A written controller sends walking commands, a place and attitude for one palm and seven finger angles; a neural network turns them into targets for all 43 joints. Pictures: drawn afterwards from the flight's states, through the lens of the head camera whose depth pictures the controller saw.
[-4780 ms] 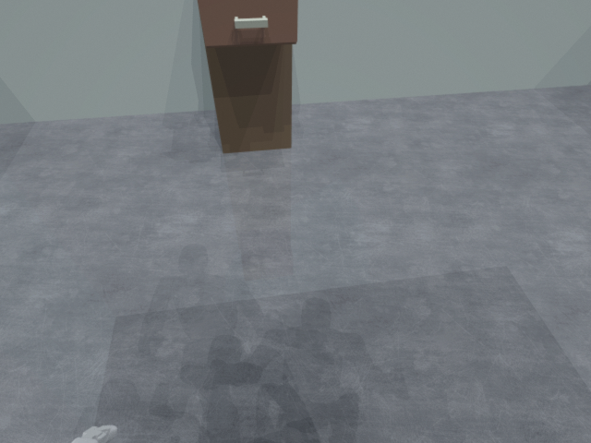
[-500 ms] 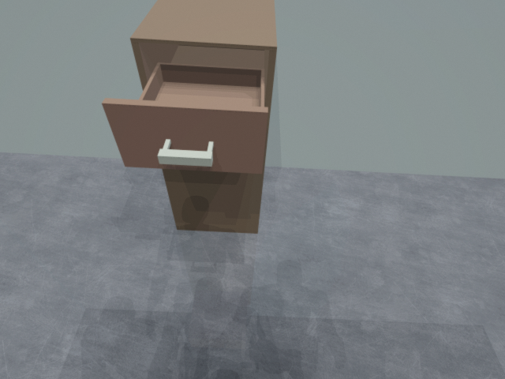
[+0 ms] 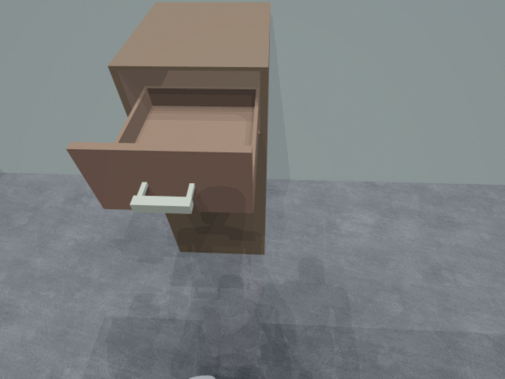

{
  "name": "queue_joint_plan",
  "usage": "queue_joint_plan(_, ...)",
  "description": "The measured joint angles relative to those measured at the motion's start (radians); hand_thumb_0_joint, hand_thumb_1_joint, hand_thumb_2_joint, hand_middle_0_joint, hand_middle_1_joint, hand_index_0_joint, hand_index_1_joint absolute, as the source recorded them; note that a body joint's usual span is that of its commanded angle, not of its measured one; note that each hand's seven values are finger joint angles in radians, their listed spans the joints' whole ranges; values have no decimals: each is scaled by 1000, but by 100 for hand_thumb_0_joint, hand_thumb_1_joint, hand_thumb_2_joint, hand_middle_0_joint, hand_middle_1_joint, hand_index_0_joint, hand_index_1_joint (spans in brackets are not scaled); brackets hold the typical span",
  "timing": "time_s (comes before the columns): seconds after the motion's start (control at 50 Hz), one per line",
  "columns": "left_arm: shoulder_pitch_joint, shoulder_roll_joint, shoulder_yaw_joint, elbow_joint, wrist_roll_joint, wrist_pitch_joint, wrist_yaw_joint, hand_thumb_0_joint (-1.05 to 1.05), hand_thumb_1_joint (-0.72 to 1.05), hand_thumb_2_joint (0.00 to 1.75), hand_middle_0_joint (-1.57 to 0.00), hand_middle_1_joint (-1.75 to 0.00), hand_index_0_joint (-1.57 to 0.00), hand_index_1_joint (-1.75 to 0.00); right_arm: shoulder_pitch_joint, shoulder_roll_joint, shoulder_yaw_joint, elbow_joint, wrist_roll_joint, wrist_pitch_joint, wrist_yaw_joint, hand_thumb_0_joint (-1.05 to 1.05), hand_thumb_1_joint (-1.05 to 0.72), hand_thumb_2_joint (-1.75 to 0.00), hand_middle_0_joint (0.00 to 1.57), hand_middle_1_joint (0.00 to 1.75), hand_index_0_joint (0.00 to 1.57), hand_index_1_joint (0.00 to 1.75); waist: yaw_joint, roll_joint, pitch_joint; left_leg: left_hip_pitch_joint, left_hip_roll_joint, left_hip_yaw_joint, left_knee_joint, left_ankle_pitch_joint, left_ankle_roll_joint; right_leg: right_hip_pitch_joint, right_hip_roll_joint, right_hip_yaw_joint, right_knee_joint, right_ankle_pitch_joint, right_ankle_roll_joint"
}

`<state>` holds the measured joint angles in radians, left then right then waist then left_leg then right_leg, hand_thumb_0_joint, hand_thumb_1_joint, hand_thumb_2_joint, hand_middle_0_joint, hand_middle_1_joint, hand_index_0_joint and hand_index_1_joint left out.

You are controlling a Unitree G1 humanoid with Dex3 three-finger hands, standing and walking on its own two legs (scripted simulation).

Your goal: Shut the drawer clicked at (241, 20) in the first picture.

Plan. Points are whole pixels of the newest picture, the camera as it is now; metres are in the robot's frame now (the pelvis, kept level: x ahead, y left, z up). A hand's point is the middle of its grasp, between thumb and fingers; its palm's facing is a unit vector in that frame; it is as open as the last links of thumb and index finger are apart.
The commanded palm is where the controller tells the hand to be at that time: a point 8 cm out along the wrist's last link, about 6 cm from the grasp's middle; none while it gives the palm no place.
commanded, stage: take the last steps up to it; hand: left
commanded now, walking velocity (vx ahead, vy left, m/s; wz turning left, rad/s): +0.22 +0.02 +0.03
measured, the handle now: (165, 196) +0.43 +0.20 +0.02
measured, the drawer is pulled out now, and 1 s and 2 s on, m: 0.29 0.29 0.29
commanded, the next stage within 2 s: come to a stop and stand still in 0.18 s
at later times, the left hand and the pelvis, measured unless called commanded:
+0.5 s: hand out of the picture +0.14 +0.22 -0.18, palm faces +0.05 -0.98 -0.18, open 7.4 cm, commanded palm none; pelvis +0.12 +0.04 +0.01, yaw -1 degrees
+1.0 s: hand out of the picture +0.14 +0.17 -0.15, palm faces +0.05 -0.96 -0.28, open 7.4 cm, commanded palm none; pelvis +0.08 -0.02 +0.01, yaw -1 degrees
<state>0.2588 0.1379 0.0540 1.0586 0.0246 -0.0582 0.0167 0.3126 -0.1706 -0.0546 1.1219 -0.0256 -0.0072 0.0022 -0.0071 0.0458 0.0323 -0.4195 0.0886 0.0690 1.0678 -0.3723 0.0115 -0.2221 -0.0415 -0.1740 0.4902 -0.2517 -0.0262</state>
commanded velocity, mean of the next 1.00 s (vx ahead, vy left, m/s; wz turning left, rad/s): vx -0.01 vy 0.03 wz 0.00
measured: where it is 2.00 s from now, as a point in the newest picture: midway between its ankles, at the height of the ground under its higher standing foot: outside the picture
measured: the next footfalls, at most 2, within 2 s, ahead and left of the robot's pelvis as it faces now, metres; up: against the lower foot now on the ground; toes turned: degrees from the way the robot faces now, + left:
left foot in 0.22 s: +0.18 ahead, +0.14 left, +0.00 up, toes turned +9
right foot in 0.70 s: +0.15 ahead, -0.12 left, +0.00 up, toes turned -4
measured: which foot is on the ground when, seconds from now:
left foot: up 0.00-0.20, down 0.22-0.70, up 0.72-1.00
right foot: down 0.00-0.22, up 0.24-0.68, down 0.70-1.00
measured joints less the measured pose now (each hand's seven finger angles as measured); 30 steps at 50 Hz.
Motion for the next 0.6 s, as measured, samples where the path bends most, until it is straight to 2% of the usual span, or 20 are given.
queue_joint_plan(0.1,49,-8,-13,38,3,3,-6,0,92,90,-20,-29,-20,-30,-84,-10,-6,-57,2,-11,4,0,-92,-90,19,30,20,30,9,-19,-9,-44,18,33,-233,79,-23,79,-1,-4,-87,3,14)
queue_joint_plan(0.2,93,-7,-13,66,0,15,-9,0,91,90,-20,-29,-20,-30,-141,-11,3,-83,3,-28,12,0,-92,-90,19,29,19,30,37,-42,4,36,5,56,-464,151,-23,130,-8,-3,-54,-64,50)
queue_joint_plan(0.22,105,-6,-12,70,-2,20,-9,1,91,90,-20,-29,-20,-30,-144,-11,6,-87,2,-37,11,0,-92,-90,19,30,19,30,39,-45,5,66,1,61,-511,189,-10,128,-12,0,-17,-93,59)
queue_joint_plan(0.24,108,0,-10,76,-5,28,-9,1,91,90,-20,-29,-20,-30,-151,-3,8,-88,-1,-46,8,0,-92,-90,19,30,20,30,41,-63,10,71,-11,71,-496,191,12,110,-29,10,51,-128,50)
queue_joint_plan(0.28,103,8,-9,84,-5,47,-6,1,91,90,-20,-29,-20,-30,-155,11,17,-95,-5,-55,-1,0,-91,-90,19,30,20,30,44,-79,19,86,-18,90,-467,143,38,27,-34,55,274,-239,33)
queue_joint_plan(0.32,85,14,-6,88,-4,56,-5,1,91,90,-20,-29,-20,-30,-146,25,25,-95,-4,-57,-12,0,-91,-90,19,30,20,30,37,-81,22,121,-24,100,-499,129,45,-62,-29,78,462,-244,25)
queue_joint_plan(0.34,73,18,-5,87,-5,57,-4,1,91,90,-20,-29,-20,-30,-141,30,19,-94,2,-59,-26,-1,-92,-90,20,30,20,30,33,-83,24,141,-30,104,-529,142,36,-97,-31,87,504,-220,28)
queue_joint_plan(0.46,-6,37,-5,38,-9,80,14,1,91,90,-19,-29,-20,-30,-131,22,28,-56,10,-29,-50,-2,-95,-90,20,30,20,30,25,-89,31,216,-52,114,-652,185,45,-174,-35,123,408,-120,62)
queue_joint_plan(0.54,-48,52,5,-3,-5,107,18,0,91,90,-19,-29,-19,-30,-125,28,19,-49,7,1,-49,-1,-94,-90,20,30,20,30,16,-85,41,214,-41,113,-646,181,31,-196,-19,139,424,-132,62)
queue_joint_plan(0.6,-70,54,9,-28,-5,114,20,0,91,90,-19,-29,-19,-30,-122,26,9,-51,1,14,-44,-1,-93,-90,20,30,20,30,6,-68,50,200,-27,110,-622,173,17,-171,-11,136,375,-151,53)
